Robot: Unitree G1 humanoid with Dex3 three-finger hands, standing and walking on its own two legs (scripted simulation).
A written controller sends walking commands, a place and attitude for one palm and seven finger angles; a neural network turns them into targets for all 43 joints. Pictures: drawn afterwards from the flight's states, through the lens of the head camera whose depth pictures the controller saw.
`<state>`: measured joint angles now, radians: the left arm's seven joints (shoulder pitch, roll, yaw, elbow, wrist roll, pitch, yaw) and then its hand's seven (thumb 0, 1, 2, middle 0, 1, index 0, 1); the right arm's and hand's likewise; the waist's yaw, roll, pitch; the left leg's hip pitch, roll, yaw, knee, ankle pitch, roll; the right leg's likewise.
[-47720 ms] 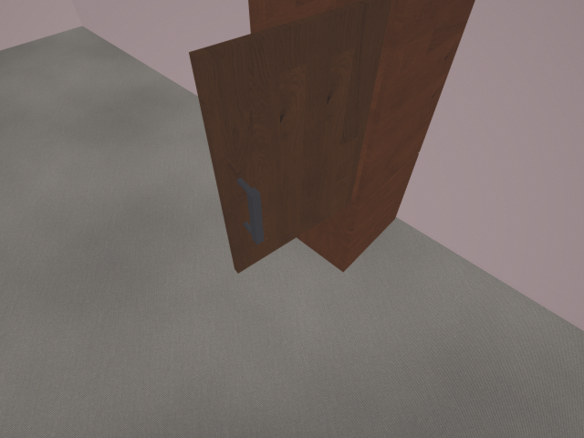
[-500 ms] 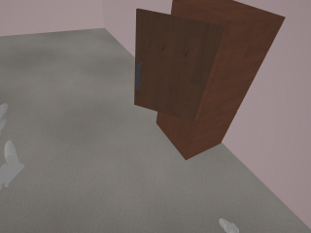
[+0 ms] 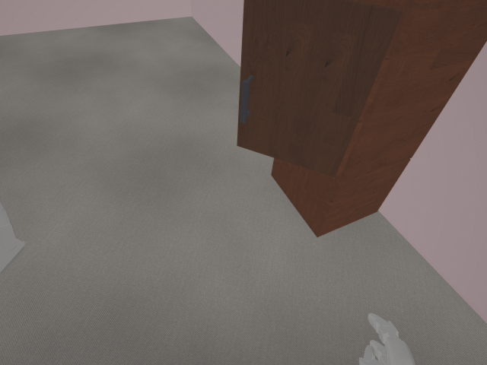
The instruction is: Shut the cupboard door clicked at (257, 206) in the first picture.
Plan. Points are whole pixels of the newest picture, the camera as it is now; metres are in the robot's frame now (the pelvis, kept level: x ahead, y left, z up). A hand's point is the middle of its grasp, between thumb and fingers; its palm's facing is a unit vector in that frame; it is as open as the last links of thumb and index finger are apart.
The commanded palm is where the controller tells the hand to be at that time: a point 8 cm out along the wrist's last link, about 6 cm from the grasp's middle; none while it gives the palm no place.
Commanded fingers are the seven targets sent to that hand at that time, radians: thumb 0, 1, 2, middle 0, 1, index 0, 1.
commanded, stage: stop stepping back and stand still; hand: left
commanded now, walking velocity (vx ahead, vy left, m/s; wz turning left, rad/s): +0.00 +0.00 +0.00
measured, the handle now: (246, 99) +0.97 +0.02 -0.09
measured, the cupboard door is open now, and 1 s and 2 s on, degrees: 41 41 41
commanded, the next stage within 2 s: let the arm hang, fingers relaxed in 0.22 s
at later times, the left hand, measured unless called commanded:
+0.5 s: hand (100, 346) +0.17 +0.24 -0.07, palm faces +0.03 -0.93 -0.37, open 7.4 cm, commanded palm none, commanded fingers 0.00 0.90 0.90 -0.20 -0.30 -0.20 -0.30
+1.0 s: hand out of the picture -0.09 +0.21 -0.16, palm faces +0.03 -0.98 -0.22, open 7.3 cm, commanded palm none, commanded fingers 0.00 0.90 0.90 -0.20 -0.30 -0.20 -0.30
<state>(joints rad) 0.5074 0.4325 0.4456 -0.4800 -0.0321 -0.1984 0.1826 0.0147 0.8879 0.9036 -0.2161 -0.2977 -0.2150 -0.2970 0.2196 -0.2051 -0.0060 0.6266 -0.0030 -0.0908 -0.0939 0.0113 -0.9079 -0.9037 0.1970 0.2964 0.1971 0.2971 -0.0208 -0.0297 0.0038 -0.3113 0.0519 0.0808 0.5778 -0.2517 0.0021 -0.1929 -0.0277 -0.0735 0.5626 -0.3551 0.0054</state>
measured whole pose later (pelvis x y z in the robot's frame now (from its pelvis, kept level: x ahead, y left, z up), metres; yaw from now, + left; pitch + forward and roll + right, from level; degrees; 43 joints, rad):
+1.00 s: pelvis -0.03 +0.03 +0.01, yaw +0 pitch -2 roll -1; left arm 0.39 0.17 0.02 1.14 0.01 0.02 0.03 0.00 0.92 0.90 -0.20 -0.29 -0.20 -0.29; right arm 0.33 -0.14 0.00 1.11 -0.01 0.03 -0.02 0.00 -0.91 -0.90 0.20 0.30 0.20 0.30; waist -0.01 0.02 0.03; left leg -0.27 0.02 0.11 0.45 -0.15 0.04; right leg -0.17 -0.05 -0.06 0.44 -0.25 0.03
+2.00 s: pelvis -0.01 +0.02 +0.01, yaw -1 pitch -1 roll +0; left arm 0.29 0.17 0.02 1.12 0.02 0.00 0.03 0.00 0.91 0.90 -0.20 -0.29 -0.20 -0.29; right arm 0.25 -0.17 -0.01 1.11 -0.01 0.01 -0.02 0.00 -0.91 -0.90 0.20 0.30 0.20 0.30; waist -0.01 0.00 0.04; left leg -0.24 0.02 0.11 0.42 -0.16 0.03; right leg -0.14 -0.05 -0.05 0.42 -0.26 0.03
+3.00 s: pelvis +0.19 +0.02 +0.01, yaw +22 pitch +0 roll +1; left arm 0.16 0.15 0.04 0.93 0.03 -0.02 0.02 0.00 0.91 0.90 -0.20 -0.29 -0.20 -0.29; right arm 0.23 -0.24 -0.06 1.00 -0.02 0.01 -0.02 0.00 -0.91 -0.90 0.20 0.30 0.20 0.30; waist -0.01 0.04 0.09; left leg -0.35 -0.01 0.01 0.94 -0.48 0.00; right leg -0.31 -0.02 -0.05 0.51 -0.20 -0.02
